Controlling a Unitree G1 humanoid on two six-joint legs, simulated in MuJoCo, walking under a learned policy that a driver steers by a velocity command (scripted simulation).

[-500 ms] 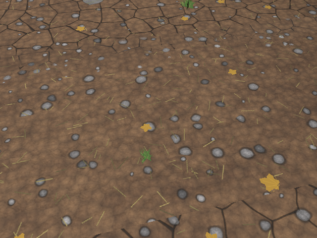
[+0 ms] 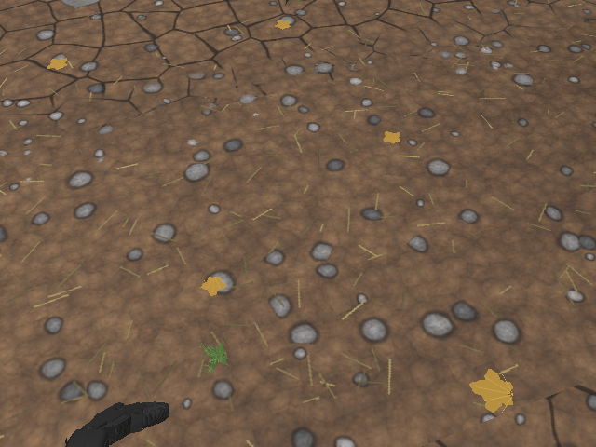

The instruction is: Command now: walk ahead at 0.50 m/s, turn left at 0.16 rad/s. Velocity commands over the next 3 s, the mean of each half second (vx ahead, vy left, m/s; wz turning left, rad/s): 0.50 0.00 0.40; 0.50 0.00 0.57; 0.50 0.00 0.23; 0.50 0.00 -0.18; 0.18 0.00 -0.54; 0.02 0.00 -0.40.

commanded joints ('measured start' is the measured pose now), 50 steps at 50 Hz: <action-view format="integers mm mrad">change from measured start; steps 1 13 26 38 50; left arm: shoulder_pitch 455 306 401 217 24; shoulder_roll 283 132 238 156 200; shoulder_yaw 84 38 60 44 36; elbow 74 113 131 -40 -131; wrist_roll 14 32 -2 23 4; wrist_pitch -6 -28 19 -30 -54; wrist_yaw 16 37 61 31 1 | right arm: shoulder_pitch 20 -225 -459 -196 -66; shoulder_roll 0 -64 -73 -162 -182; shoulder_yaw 21 -37 -17 -37 -48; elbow -78 -155 -320 -303 -295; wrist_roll -4 3 0 -10 -7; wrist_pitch -31 20 24 -9 13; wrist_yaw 13 6 83 22 -6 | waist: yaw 181 75 92 112 60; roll -216 -45 -99 14 149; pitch -349 13 51 -34 -11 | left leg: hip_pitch -627 -732 -536 -121 -65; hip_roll -24 115 -6 159 141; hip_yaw -40 -196 85 -348 -433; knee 672 521 171 -254 -71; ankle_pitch -14 409 257 568 359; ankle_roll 24 35 111 297 172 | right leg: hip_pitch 930 389 616 -144 76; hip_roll -382 -247 -294 -108 3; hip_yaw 566 45 -198 82 88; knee -66 -345 -109 550 -32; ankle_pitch -22 146 781 -211 32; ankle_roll -241 -101 -46 95 55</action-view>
